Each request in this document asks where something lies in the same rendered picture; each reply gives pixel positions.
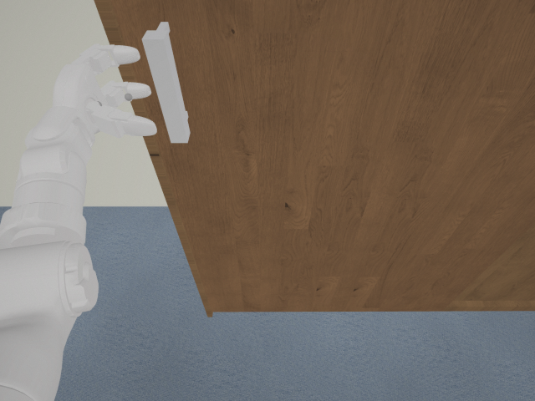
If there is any handle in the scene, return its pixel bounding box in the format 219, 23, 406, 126
142, 22, 191, 143

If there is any left robot forearm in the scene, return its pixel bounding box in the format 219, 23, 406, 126
0, 106, 95, 249

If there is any left robot hand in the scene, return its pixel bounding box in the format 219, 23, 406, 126
52, 43, 157, 138

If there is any left robot upper arm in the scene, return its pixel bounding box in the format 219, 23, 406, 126
0, 241, 99, 401

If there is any wardrobe door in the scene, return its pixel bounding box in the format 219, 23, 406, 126
111, 0, 535, 312
453, 223, 535, 301

